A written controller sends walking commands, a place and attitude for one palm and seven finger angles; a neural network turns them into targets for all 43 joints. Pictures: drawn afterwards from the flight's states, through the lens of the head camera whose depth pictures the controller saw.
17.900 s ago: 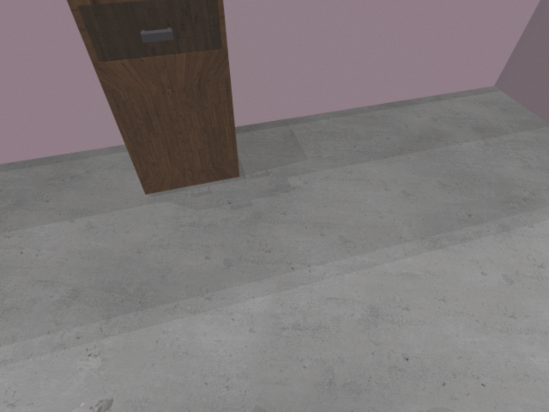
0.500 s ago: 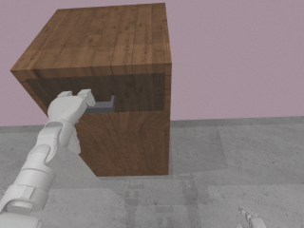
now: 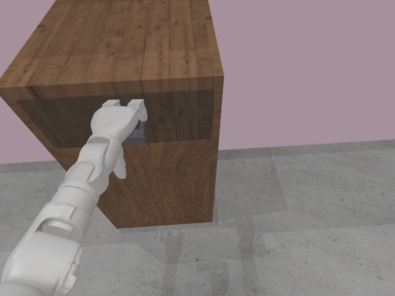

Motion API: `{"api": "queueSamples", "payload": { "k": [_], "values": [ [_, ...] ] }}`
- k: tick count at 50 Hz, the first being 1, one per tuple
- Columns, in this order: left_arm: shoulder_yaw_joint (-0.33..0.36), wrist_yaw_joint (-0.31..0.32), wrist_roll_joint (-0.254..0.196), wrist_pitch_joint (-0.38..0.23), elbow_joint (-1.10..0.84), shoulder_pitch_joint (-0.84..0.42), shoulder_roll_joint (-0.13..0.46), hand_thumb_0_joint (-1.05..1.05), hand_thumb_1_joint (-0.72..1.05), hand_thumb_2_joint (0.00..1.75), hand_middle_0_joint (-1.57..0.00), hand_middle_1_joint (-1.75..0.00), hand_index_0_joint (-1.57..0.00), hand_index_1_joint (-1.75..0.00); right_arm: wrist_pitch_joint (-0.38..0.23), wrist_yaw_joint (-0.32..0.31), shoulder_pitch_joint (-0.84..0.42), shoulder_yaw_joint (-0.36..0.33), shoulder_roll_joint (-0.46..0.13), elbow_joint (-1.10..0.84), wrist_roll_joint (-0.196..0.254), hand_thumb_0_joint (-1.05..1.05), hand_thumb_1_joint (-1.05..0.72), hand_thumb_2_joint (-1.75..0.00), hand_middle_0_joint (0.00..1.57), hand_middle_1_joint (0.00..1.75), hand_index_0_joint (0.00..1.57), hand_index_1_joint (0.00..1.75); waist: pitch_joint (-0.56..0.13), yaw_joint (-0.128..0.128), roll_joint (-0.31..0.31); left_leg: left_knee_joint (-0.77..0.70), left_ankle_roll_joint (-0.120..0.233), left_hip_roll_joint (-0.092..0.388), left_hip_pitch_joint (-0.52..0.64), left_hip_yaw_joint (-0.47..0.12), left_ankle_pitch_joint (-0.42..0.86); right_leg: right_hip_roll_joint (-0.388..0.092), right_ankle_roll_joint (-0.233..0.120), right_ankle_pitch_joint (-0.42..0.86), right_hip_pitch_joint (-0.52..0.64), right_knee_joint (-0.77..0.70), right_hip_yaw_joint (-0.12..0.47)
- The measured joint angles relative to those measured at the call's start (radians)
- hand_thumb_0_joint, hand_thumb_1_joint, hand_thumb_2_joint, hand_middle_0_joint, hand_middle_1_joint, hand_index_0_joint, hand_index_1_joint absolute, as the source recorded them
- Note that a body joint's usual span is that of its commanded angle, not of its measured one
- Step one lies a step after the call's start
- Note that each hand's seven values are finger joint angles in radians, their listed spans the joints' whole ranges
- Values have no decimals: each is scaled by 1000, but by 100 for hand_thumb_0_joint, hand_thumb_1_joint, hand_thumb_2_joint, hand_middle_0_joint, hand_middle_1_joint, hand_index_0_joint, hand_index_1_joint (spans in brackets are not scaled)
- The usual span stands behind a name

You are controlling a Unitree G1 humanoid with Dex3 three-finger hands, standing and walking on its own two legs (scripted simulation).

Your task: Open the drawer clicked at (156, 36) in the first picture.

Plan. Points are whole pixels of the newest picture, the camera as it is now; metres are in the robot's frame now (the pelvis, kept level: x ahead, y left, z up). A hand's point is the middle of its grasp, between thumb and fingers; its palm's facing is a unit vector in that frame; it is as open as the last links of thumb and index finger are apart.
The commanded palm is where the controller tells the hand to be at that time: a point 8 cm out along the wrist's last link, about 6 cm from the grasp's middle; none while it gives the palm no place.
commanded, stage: move the hooked fingers above the handle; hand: left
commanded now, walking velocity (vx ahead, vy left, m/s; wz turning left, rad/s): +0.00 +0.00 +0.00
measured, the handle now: (124, 131) +0.49 +0.21 +0.02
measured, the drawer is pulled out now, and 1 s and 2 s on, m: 0.00 0.00 0.00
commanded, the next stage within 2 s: none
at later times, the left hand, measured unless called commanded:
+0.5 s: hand (111, 129) +0.44 +0.21 +0.08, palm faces -0.05 +0.01 -1.00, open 13.6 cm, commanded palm +0.42 +0.20 +0.14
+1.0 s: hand (134, 124) +0.45 +0.16 +0.08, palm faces +0.02 -0.01 -1.00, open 13.5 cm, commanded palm +0.42 +0.20 +0.14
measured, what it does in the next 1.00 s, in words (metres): stands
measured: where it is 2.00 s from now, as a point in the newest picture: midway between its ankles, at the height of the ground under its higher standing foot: outside the picture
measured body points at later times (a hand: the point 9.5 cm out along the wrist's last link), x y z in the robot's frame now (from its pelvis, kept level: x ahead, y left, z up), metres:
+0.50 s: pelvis -0.02 -0.02 +0.00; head +0.02 -0.04 +0.45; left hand +0.43 +0.20 +0.14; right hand +0.06 -0.27 -0.13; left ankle -0.03 +0.07 -0.73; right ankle -0.02 -0.11 -0.73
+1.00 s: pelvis -0.01 -0.03 +0.00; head +0.04 -0.06 +0.45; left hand +0.44 +0.16 +0.14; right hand +0.08 -0.28 -0.14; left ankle -0.03 +0.07 -0.73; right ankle -0.02 -0.11 -0.73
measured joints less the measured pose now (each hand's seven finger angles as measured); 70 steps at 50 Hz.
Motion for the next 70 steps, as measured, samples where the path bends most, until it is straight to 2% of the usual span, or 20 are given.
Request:
{"api": "queueSamples", "payload": {
  "k": [2, 5, 8, 11, 17, 22, 26, 30, 33, 37, 41, 44, 49, 53, 57, 61, 64, 67, 70],
  "values": [
    [21, 46, 18, -31, 9, -15, -3, 0, -49, 30, -32, -120, -32, -120, -9, 2, 4, -5, -1, 4, -7, 1, -90, -90, 20, 30, 20, 30, -3, -8, -4, 10, 0, 0, -18, 6, -3, 1, 0, -2, -19, 11, 5],
    [43, 117, 27, -36, 43, -36, -15, 0, -49, 30, -39, -124, -32, -120, -18, 9, 8, -12, -5, 13, -14, 1, -90, -90, 20, 30, 20, 30, -8, -9, 1, 22, 0, 1, -43, 14, -5, 2, 2, -2, -46, 24, 10],
    [48, 174, 48, -3, 77, -47, -29, 0, -49, 30, -43, -125, -32, -120, -11, 17, -1, -6, -8, 24, -16, 1, -91, -90, 20, 30, 20, 30, -11, -9, 9, 24, 2, 4, -57, 23, -2, 5, 5, 3, -63, 28, 19],
    [44, 192, 55, 44, 117, -67, -41, 0, -49, 30, -42, -124, -33, -121, -4, 19, -12, 0, -4, 30, -13, 1, -91, -90, 20, 30, 20, 30, -13, -14, 17, 15, 1, 6, -56, 28, 7, 7, 4, 12, -65, 23, 24],
    [65, 153, 40, 119, 192, -102, -29, 0, -49, 30, -40, -123, -37, -124, 0, 4, -26, 16, 12, 17, 0, 1, -91, -90, 20, 30, 20, 30, -17, -30, 22, -23, -5, 16, -17, 35, 26, 14, -2, 33, -34, -6, 34],
    [84, 96, 34, 128, 235, -120, 15, 0, -49, 30, -36, -122, -37, -123, -7, -11, -17, 26, 13, -5, 10, 1, -90, -90, 20, 30, 20, 30, -13, -34, 11, -45, -14, 24, 10, 32, 37, 21, -11, 45, -8, -27, 31],
    [61, 49, 34, 99, 233, -111, 56, 0, -49, 30, -34, -121, -34, -122, -20, -20, 1, 18, -2, -21, 14, 1, -90, -90, 20, 30, 20, 30, -8, -28, 2, -43, -21, 28, 12, 18, 37, 24, -19, 47, -1, -32, 18],
    [22, 22, 19, 37, 183, -85, 57, 0, -49, 30, -33, -121, -33, -121, -37, -20, 18, -3, -23, -22, 14, 1, -90, -90, 20, 30, 20, 30, 1, -16, -2, -26, -25, 26, -1, -1, 31, 22, -24, 40, -4, -25, -3],
    [6, 36, 16, -18, 142, -72, 40, 0, -49, 30, -33, -120, -32, -120, -47, -21, 18, -15, -34, -13, 9, 1, -90, -90, 20, 30, 20, 30, 6, -13, -4, -8, -27, 22, -17, -12, 23, 19, -25, 30, -17, -11, -15],
    [28, 107, 36, -56, 109, -76, 24, 0, -49, 30, -33, -120, -32, -120, -56, -17, 3, -20, -34, 0, 0, 1, -91, -90, 20, 30, 20, 30, -3, -22, -7, 8, -29, 21, -44, -10, 13, 19, -28, 17, -47, 12, -15],
    [54, 171, 41, -23, 130, -77, 2, 0, -49, 30, -43, -127, -33, -120, -45, -7, -10, -14, -27, 13, -6, 1, -91, -90, 20, 30, 20, 30, -20, -19, 7, 7, -29, 24, -49, 2, 6, 23, -28, 11, -58, 17, -3],
    [60, 182, 36, 20, 146, -75, -17, 0, -49, 30, -45, -127, -35, -123, -26, -1, -24, 0, -17, 20, -2, 1, -91, -90, 20, 30, 20, 30, -26, -13, 19, -6, -29, 27, -34, 11, 8, 26, -28, 14, -49, 11, 7],
    [67, 141, 31, 80, 180, -95, -24, 0, -49, 30, -46, -125, -36, -128, -1, -12, -52, 29, 9, 13, 10, 1, -91, -90, 20, 30, 20, 30, -23, -18, 23, -37, -32, 34, -1, 21, 20, 30, -30, 26, -23, -9, 19],
    [81, 96, 43, 84, 189, -89, 7, 0, -49, 30, -42, -123, -36, -126, 9, -29, -63, 44, 22, -10, 16, 1, -90, -90, 20, 30, 20, 30, -24, -26, 14, -56, -38, 43, 17, 29, 28, 38, -35, 37, -10, -23, 28],
    [106, 60, 36, 82, 207, -82, 54, 0, -49, 30, -38, -122, -35, -123, 2, -43, -60, 43, 15, -35, 23, 1, -90, -90, 20, 30, 20, 30, -17, -31, 6, -56, -43, 49, 18, 29, 30, 44, -40, 44, -8, -28, 27],
    [113, 31, 35, 58, 219, -72, 108, 0, -49, 30, -35, -121, -33, -122, -15, -51, -40, 27, -9, -46, 24, 0, -90, -90, 20, 30, 20, 30, -5, -28, -2, -39, -45, 49, -1, 16, 27, 44, -42, 43, -19, -24, 13],
    [86, 16, 27, 22, 194, -65, 129, 0, -49, 30, -34, -121, -33, -121, -30, -51, -14, 3, -28, -39, 21, 0, -90, -90, 20, 30, 20, 30, 3, -19, -7, -20, -44, 44, -21, -1, 22, 40, -42, 37, -28, -18, -6],
    [46, 15, 13, -29, 141, -62, 117, 0, -49, 30, -33, -120, -32, -120, -43, -46, 11, -21, -42, -20, 16, 0, -90, -90, 20, 30, 20, 30, 7, -11, -8, -1, -41, 35, -38, -19, 15, 32, -40, 28, -35, -10, -25],
    [23, 43, 7, -72, 96, -65, 85, 0, -49, 30, -33, -120, -32, -120, -47, -38, 22, -34, -47, 3, 10, 1, -91, -90, 20, 30, 20, 30, 1, -11, -7, 15, -36, 28, -49, -25, 6, 26, -35, 16, -42, 1, -32]
  ]
}}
